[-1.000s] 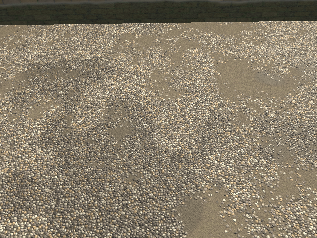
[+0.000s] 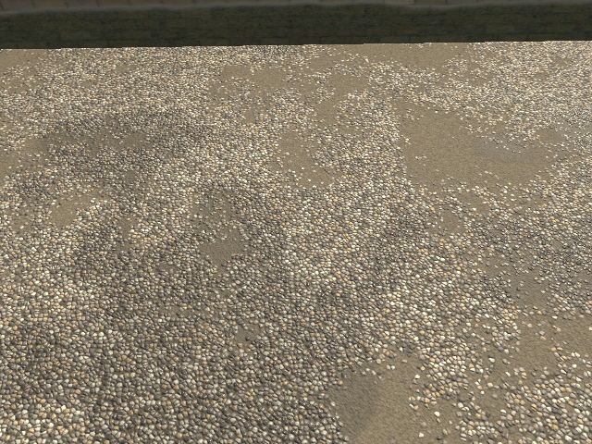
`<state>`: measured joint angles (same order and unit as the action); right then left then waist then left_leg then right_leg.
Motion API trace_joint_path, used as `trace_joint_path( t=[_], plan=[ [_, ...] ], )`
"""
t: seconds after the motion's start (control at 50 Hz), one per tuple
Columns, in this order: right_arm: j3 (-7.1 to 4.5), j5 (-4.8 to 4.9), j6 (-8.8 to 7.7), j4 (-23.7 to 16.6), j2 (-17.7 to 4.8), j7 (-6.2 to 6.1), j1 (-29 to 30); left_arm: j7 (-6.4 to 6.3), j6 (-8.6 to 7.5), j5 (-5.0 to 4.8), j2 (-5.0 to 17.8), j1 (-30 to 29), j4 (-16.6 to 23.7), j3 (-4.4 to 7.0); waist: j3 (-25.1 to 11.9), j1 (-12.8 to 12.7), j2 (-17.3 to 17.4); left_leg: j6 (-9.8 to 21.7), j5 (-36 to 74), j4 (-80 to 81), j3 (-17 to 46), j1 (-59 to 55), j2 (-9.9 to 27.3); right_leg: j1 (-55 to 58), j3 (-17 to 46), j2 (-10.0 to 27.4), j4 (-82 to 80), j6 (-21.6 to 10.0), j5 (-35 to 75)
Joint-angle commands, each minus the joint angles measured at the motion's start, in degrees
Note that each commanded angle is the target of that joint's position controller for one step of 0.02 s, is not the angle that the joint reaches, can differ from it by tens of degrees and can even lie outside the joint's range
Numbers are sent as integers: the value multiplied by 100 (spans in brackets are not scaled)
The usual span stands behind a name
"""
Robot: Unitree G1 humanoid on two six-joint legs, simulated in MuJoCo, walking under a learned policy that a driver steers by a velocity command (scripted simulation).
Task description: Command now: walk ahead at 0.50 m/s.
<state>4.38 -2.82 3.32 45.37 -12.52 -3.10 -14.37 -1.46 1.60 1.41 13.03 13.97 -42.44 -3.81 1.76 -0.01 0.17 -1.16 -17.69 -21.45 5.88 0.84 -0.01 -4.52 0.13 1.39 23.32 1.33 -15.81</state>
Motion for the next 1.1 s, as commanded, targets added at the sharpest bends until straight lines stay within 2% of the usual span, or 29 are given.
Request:
trace_joint_path(
  t=[0.02,0.36,0.66,0.74,0.78,0.86,0.92,0.94,0.96,0.98,1.0,1.02,1.1],
  plan=[
    [-80,-15,-67,-431,-524,7,101,-1,-78,19,601,-210,484,116,27,19,45,130,1461,359,70,632,7,262,204,61,-222,-234,1674],
    [49,-80,-112,-969,-768,127,547,76,-99,104,794,-430,1075,4,-227,-5,1,146,1677,417,258,572,141,208,366,171,-257,-180,1732],
    [78,-105,-125,-1304,-922,179,737,118,-107,124,893,-525,1490,-13,-473,12,9,136,2148,368,364,413,254,251,486,265,-259,-165,2102],
    [110,-139,-108,-1398,-923,182,812,144,-116,141,910,-551,1618,-18,-553,44,4,101,2328,311,387,348,264,232,485,287,-234,-141,2269],
    [99,-123,-115,-1416,-967,185,824,137,-143,101,917,-626,1704,-21,-606,52,-43,88,2161,287,391,363,252,253,484,290,-199,-162,2290],
    [110,-164,-153,-1450,-965,204,845,114,-120,118,968,-684,1831,-1,-680,51,-41,132,2054,286,367,397,221,277,445,295,-158,-154,2181],
    [115,-151,-200,-1470,-977,238,910,79,-74,124,949,-710,1925,-7,-610,13,18,159,2153,271,382,470,227,242,449,298,-133,-132,2185],
    [71,-93,-205,-1412,-1062,190,800,25,-28,111,945,-616,1920,4,-590,-11,208,198,2376,198,331,325,163,120,394,251,-144,-117,2219],
    [71,-83,-203,-1413,-1050,172,767,1,-20,113,967,-597,1931,5,-601,9,140,206,2530,166,343,273,174,104,364,243,-140,-98,2257],
    [118,-95,-185,-1629,-974,186,1073,44,-59,189,887,-659,2038,-23,-429,-75,-31,219,3133,34,358,371,176,-7,299,248,-29,-95,2819],
    [122,-145,-161,-1641,-959,170,1034,68,-85,228,876,-611,2045,-30,-672,-58,-57,220,3353,-22,362,228,184,65,285,264,25,-92,2996],
    [123,-166,-142,-1657,-964,157,1011,86,-108,225,878,-594,2071,-31,-802,-45,-73,211,3440,-66,365,115,191,68,280,273,55,-89,3065],
    [137,-198,-106,-1736,-974,151,1092,112,-144,219,867,-666,2182,-59,-938,-3,-88,179,3378,-88,395,31,208,16,305,318,62,-63,2986]
  ],
)
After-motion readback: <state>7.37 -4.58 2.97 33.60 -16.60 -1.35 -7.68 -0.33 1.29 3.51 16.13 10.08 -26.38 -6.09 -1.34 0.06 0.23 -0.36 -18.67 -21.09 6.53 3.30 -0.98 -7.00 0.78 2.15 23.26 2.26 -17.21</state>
